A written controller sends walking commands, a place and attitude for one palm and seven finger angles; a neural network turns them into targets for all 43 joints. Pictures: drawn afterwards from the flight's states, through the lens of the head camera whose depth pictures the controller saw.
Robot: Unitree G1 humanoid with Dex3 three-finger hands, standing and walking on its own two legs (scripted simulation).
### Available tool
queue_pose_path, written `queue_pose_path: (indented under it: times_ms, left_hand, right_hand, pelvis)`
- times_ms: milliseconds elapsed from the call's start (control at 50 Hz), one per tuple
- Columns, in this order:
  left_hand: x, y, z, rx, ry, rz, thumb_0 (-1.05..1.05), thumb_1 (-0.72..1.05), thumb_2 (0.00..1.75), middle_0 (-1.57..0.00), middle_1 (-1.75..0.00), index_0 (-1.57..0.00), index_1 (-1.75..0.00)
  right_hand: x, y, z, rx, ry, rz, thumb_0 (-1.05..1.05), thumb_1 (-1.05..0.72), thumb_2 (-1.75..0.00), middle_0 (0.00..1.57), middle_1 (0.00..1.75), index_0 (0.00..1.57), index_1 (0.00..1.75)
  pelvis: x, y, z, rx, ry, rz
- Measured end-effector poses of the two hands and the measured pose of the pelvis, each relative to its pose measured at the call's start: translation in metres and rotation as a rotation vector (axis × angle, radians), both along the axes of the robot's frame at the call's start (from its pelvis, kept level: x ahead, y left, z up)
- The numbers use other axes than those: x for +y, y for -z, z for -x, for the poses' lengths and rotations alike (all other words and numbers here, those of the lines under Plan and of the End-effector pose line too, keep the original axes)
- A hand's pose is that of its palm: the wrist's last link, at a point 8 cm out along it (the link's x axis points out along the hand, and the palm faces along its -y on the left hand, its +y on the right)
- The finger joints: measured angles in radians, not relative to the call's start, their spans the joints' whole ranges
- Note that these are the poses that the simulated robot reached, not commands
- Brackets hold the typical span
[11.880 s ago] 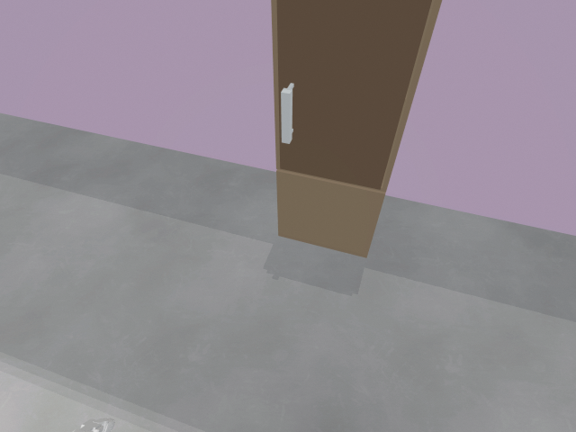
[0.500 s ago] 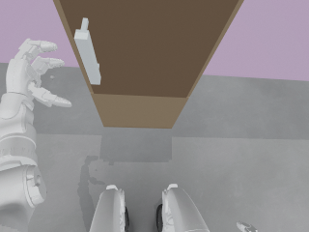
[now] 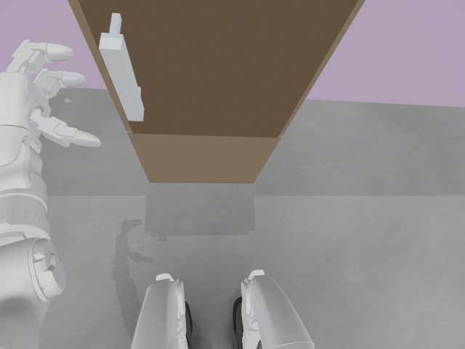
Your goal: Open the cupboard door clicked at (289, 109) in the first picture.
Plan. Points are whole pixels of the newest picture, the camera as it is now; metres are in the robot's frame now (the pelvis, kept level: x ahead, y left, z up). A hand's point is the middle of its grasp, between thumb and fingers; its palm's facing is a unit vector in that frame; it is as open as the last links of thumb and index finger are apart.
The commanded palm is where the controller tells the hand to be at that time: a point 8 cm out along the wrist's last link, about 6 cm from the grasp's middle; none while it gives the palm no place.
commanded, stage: move the hooked fingers beside the handle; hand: left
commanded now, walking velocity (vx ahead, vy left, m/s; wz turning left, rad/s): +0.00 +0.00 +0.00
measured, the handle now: (127, 73) +0.54 +0.15 +0.04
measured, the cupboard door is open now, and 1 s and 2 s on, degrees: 0 0 0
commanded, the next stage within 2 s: slide the fingers in behind the handle in 0.46 s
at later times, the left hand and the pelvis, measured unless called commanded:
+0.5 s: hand (74, 104) +0.48 +0.21 +0.04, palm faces +0.00 -1.00 -0.05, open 13.9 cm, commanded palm +0.47 +0.25 +0.04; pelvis +0.00 +0.00 +0.01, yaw +1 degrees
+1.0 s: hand (96, 102) +0.49 +0.19 +0.04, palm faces -0.02 -1.00 -0.03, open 13.9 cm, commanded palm +0.47 +0.22 +0.04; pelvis +0.00 -0.01 +0.00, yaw +1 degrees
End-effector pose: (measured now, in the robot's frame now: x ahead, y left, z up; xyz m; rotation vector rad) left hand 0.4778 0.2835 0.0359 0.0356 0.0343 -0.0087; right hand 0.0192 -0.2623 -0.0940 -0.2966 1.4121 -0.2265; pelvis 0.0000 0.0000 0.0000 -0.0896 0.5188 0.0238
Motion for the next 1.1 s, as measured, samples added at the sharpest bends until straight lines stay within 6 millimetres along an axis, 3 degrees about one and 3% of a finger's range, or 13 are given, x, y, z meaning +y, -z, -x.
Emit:
queue_pose_path:
  times_ms: [200,320,520,760,1100]
  left_hand:
    - [-0.013,-0.007,0.002,0.007,0.014,0.019,-0.01,-0.50,0.30,-0.30,-1.20,-0.30,-1.20]
    - [-0.017,-0.011,0.007,-0.018,0.013,0.000,-0.01,-0.50,0.30,-0.30,-1.20,-0.30,-1.20]
    - [-0.015,-0.012,0.015,-0.026,-0.003,-0.012,-0.01,-0.50,0.30,-0.30,-1.20,-0.30,-1.20]
    - [-0.031,-0.014,0.016,-0.020,0.015,0.004,-0.01,-0.50,0.30,-0.30,-1.20,-0.30,-1.20]
    - [-0.048,-0.006,0.003,-0.019,0.015,0.007,-0.01,-0.50,0.30,-0.30,-1.20,-0.30,-1.20]
  right_hand:
    - [0.000,-0.008,-0.030,-0.079,-0.037,0.009,0.01,-0.91,-0.90,0.20,0.30,0.21,0.30]
    - [-0.001,-0.009,-0.038,-0.108,-0.041,0.002,0.01,-0.91,-0.90,0.20,0.30,0.21,0.30]
    - [-0.003,-0.003,-0.032,-0.087,-0.038,-0.012,0.01,-0.91,-0.90,0.20,0.30,0.21,0.30]
    - [-0.010,-0.003,-0.023,-0.084,-0.025,-0.010,0.01,-0.91,-0.90,0.20,0.30,0.21,0.30]
    - [-0.012,0.003,-0.016,-0.068,-0.013,-0.014,0.01,-0.91,-0.90,0.20,0.30,0.20,0.30]
  pelvis:
    - [0.003,-0.007,-0.003,-0.018,-0.011,0.001]
    - [0.002,-0.008,-0.003,-0.028,-0.009,-0.003]
    - [-0.003,-0.007,-0.001,-0.037,-0.010,-0.009]
    - [-0.008,-0.007,0.002,-0.043,-0.010,-0.016]
    - [-0.010,-0.002,0.003,-0.025,-0.005,-0.017]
